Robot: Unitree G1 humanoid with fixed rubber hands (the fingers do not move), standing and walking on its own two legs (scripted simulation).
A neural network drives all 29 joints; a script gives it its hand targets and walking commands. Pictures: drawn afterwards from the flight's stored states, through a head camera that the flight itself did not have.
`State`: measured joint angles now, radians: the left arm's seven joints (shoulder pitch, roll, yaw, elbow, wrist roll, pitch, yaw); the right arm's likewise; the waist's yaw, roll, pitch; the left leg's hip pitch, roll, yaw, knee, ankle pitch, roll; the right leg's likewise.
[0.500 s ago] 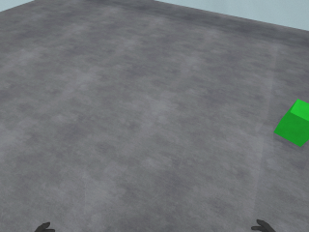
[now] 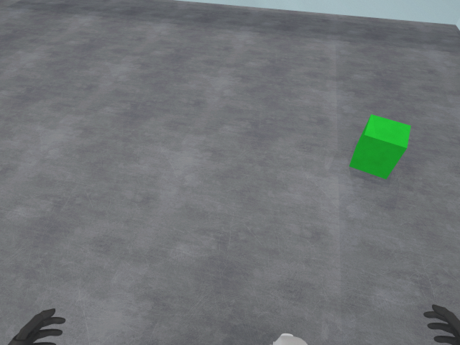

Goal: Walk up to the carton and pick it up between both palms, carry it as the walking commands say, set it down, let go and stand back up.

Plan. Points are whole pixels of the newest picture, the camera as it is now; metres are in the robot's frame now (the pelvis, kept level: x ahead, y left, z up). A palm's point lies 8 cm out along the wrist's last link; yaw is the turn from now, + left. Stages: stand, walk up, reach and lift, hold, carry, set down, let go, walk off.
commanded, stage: walk up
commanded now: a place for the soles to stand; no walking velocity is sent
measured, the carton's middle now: (378, 146) +1.19 -0.87 -0.64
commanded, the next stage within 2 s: none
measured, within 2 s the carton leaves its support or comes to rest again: neither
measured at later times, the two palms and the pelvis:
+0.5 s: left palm (152, 206) +0.43 +0.18 -0.08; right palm out of the picture +0.07 -0.42 -0.04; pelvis +0.17 -0.07 +0.00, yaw -22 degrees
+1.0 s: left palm (208, 158) +0.60 +0.05 -0.09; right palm out of the picture +0.28 -0.53 -0.07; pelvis +0.36 -0.19 -0.01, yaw -32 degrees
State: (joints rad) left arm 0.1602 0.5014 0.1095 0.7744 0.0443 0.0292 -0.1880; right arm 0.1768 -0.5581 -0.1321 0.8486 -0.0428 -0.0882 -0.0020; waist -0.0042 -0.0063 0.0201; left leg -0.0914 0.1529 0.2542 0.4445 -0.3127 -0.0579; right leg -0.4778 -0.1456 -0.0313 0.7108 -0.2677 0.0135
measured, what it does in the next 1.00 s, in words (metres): walks ahead, turning right: right foot, then left foot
